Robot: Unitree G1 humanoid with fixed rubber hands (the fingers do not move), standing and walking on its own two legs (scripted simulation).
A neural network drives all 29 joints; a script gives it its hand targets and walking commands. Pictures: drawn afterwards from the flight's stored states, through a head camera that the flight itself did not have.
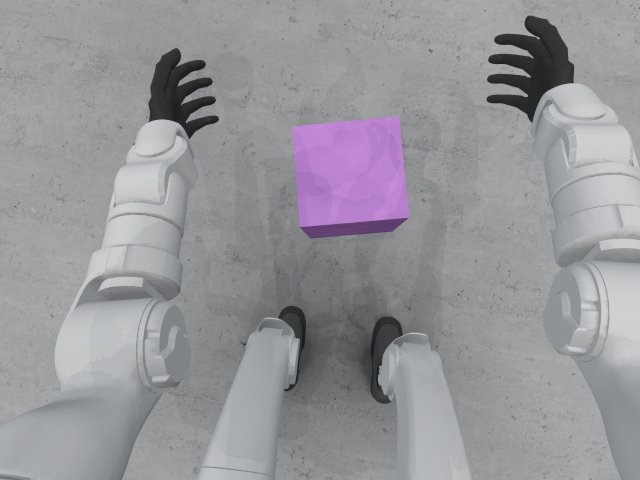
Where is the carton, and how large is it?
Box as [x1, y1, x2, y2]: [292, 116, 408, 237]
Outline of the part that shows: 398,116 292,127 299,224 300,227 309,237 391,231 408,217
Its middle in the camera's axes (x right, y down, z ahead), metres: +0.07 -0.13 +0.87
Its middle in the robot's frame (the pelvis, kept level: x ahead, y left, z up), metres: +0.53 +0.02 -0.53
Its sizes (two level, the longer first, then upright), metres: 0.210 0.200 0.250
